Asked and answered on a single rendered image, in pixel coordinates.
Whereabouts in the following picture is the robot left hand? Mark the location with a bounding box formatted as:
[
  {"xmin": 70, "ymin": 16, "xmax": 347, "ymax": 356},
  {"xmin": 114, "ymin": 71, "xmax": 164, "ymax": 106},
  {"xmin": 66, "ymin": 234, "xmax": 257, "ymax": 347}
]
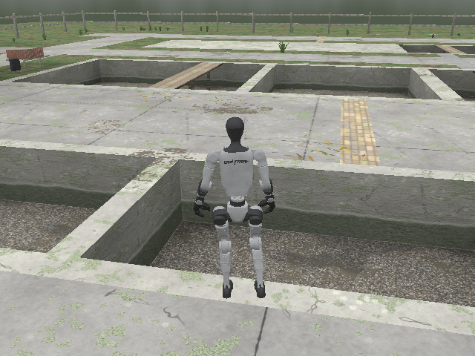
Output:
[{"xmin": 193, "ymin": 202, "xmax": 210, "ymax": 217}]

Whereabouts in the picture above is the robot left upper arm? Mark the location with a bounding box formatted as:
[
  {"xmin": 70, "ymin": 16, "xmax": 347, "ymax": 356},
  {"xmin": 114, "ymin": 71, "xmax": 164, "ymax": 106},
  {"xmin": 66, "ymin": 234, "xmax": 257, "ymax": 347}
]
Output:
[{"xmin": 200, "ymin": 150, "xmax": 220, "ymax": 191}]

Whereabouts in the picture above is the left robot forearm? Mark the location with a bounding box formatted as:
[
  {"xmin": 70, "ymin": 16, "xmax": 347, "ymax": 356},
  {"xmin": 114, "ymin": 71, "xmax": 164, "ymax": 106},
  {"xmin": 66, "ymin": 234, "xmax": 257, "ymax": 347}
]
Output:
[{"xmin": 195, "ymin": 179, "xmax": 208, "ymax": 205}]

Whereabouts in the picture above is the robot right upper arm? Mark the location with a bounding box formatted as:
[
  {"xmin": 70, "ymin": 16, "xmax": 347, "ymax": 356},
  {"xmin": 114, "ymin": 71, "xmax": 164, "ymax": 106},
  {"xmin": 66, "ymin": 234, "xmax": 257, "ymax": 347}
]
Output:
[{"xmin": 251, "ymin": 148, "xmax": 271, "ymax": 190}]

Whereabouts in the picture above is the robot right hand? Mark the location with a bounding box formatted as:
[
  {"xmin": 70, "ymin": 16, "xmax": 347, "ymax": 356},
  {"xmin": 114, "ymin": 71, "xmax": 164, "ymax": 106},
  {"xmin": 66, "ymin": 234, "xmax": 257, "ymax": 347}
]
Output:
[{"xmin": 258, "ymin": 200, "xmax": 275, "ymax": 214}]

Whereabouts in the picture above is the right robot thigh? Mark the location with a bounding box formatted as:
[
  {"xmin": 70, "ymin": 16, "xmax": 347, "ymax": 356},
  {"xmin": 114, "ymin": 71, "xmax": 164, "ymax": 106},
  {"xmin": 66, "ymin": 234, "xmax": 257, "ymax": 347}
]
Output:
[{"xmin": 248, "ymin": 205, "xmax": 263, "ymax": 250}]

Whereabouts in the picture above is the robot right shin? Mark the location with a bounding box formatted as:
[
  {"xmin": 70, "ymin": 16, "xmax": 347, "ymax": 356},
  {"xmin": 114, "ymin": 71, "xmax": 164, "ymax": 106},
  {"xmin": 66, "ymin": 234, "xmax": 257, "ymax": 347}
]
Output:
[{"xmin": 252, "ymin": 237, "xmax": 263, "ymax": 288}]

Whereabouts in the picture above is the right robot forearm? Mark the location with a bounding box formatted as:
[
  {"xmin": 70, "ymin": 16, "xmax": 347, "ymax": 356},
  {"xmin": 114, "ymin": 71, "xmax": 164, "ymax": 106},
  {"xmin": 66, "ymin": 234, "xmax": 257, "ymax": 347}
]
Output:
[{"xmin": 263, "ymin": 178, "xmax": 275, "ymax": 202}]

